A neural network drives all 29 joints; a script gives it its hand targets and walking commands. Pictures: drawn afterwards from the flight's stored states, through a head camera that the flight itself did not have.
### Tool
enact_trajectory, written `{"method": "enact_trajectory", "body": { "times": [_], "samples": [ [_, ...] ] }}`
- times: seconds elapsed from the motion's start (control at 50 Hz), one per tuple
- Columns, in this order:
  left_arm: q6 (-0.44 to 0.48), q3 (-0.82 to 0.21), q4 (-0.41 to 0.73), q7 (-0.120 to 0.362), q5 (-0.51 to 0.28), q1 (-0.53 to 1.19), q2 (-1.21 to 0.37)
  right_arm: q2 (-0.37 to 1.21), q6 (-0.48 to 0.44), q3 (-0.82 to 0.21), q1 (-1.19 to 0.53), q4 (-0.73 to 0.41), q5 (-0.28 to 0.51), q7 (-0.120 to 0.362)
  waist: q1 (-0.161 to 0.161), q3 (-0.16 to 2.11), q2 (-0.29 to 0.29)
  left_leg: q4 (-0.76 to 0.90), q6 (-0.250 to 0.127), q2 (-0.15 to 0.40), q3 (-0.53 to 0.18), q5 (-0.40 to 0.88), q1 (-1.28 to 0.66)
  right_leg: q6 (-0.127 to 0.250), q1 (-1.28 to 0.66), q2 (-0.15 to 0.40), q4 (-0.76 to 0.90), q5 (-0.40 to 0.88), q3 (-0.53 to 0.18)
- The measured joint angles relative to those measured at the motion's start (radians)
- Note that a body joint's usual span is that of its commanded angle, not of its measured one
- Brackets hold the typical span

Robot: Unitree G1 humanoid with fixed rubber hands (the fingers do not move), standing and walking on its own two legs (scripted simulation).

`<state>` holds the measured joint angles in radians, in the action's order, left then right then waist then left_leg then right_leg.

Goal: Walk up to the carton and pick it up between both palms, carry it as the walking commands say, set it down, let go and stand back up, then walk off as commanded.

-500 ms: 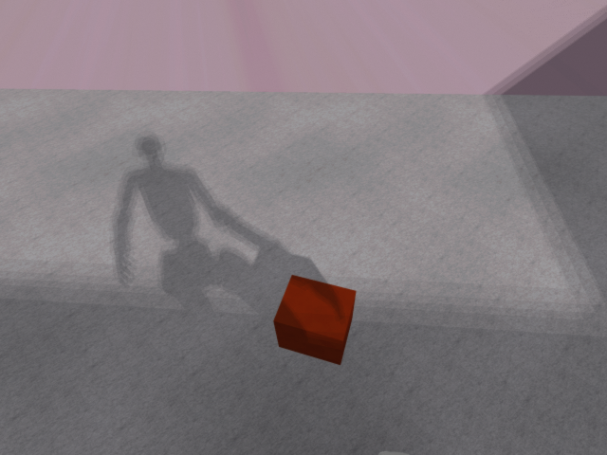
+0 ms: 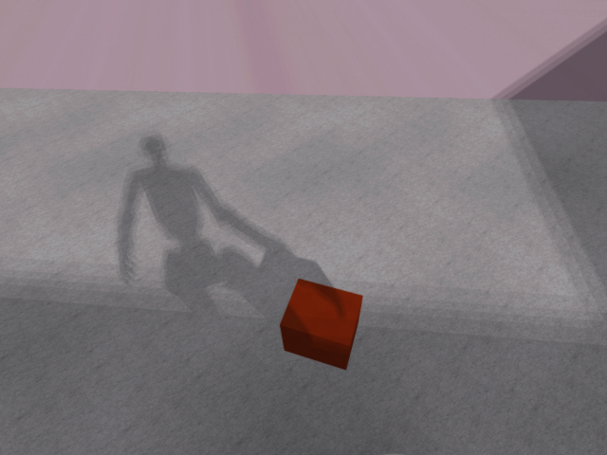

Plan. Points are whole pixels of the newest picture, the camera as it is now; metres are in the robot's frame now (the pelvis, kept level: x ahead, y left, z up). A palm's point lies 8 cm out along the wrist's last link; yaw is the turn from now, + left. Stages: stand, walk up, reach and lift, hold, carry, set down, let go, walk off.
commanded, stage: walk up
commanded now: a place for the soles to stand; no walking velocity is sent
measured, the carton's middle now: (322, 324) +0.61 -0.01 -0.65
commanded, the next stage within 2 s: none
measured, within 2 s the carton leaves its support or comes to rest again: neither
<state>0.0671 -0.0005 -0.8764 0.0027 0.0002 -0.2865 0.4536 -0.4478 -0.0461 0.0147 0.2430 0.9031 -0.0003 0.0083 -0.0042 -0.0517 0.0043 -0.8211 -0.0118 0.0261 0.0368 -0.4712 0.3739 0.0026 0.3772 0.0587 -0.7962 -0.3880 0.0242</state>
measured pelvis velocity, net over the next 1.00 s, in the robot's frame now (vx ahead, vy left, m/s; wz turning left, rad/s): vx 0.09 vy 0.08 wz -0.07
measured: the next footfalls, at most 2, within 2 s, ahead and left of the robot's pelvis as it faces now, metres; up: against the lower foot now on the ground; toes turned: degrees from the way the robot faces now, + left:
left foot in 0.54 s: +0.13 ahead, +0.18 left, +0.00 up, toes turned +3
right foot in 0.92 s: +0.17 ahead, -0.06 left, +0.00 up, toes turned -5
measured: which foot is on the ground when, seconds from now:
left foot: down 0.00-0.24, up 0.26-0.52, down 0.54-0.92, up 0.94-1.00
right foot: down 0.00-0.54, up 0.56-0.90, down 0.92-1.00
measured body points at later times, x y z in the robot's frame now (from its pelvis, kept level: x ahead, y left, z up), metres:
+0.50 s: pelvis +0.02 +0.04 -0.01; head +0.03 +0.02 +0.44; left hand +0.08 +0.41 -0.07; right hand +0.13 -0.29 -0.11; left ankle +0.07 +0.16 -0.69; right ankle +0.04 -0.14 -0.71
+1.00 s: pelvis +0.09 +0.08 -0.01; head +0.12 +0.06 +0.44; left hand +0.17 +0.43 -0.09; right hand +0.18 -0.26 -0.11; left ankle +0.09 +0.18 -0.68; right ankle +0.13 -0.06 -0.71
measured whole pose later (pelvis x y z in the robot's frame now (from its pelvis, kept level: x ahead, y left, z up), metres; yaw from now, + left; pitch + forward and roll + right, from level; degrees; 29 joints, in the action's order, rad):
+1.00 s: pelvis +0.09 +0.08 -0.01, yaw -4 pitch +0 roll +0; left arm 0.11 0.00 -0.87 -0.08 0.00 -0.33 0.49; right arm -0.47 0.02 0.04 0.23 0.71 0.00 0.06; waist -0.02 -0.07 0.05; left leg -1.04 -0.04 0.05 0.09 -0.53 0.47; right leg 0.00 0.47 0.03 -0.84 -0.36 0.01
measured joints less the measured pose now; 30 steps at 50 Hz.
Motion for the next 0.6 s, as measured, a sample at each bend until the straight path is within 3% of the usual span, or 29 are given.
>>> {"method": "enact_trajectory", "body": {
  "times": [0.08, 0.18, 0.24, 0.34, 0.52, 0.56, 0.6],
  "samples": [
    [-0.009, 0.000, -0.001, 0.000, 0.000, 0.000, 0.001, 0.003, -0.004, 0.000, 0.000, 0.005, 0.000, 0.001, 0.000, 0.000, 0.001, 0.007, 0.000, -0.001, 0.000, 0.085, -0.006, 0.000, 0.002, 0.001, -0.024, -0.013, 0.000],
    [-0.019, 0.000, 0.000, 0.000, 0.000, 0.001, 0.000, 0.004, -0.008, 0.000, 0.000, 0.006, 0.000, -0.003, 0.000, 0.000, -0.002, 0.008, -0.005, 0.006, 0.000, 0.055, -0.013, 0.000, 0.012, -0.005, -0.050, -0.082, -0.001],
    [-0.010, 0.000, 0.001, -0.002, 0.000, 0.000, -0.001, 0.003, -0.004, 0.000, 0.000, 0.003, 0.000, -0.001, 0.000, -0.001, -0.002, 0.004, -0.005, 0.008, 0.000, 0.055, -0.013, 0.000, 0.003, -0.007, 0.005, 0.013, -0.001],
    [0.030, 0.000, 0.000, -0.038, 0.000, -0.028, 0.003, -0.025, 0.044, 0.000, -0.019, -0.066, 0.000, 0.045, 0.001, 0.000, 0.030, -0.172, -0.005, 0.016, 0.000, -0.019, 0.087, -0.005, 0.002, -0.004, 0.011, 0.012, -0.007],
    [0.033, 0.000, 0.001, -0.052, 0.000, -0.041, 0.052, -0.073, 0.052, 0.022, -0.050, -0.117, 0.000, 0.090, 0.000, 0.002, 0.114, -0.156, -0.005, 0.068, -0.001, -0.020, 0.148, -0.005, 0.002, 0.013, 0.000, -0.014, -0.037],
    [0.028, 0.000, 0.001, -0.052, 0.000, -0.038, 0.071, -0.075, 0.047, 0.027, -0.049, -0.118, 0.000, 0.085, -0.004, -0.003, 0.112, -0.102, -0.004, 0.063, 0.003, 0.027, 0.123, -0.005, 0.024, 0.022, -0.075, -0.064, -0.055],
    [0.014, 0.000, 0.001, -0.058, 0.000, -0.037, 0.069, -0.060, 0.045, 0.028, -0.040, -0.114, 0.000, 0.070, -0.007, -0.007, 0.095, -0.120, -0.007, 0.051, 0.026, 0.062, 0.115, -0.005, 0.081, 0.008, -0.272, -0.102, -0.076]
  ]
}}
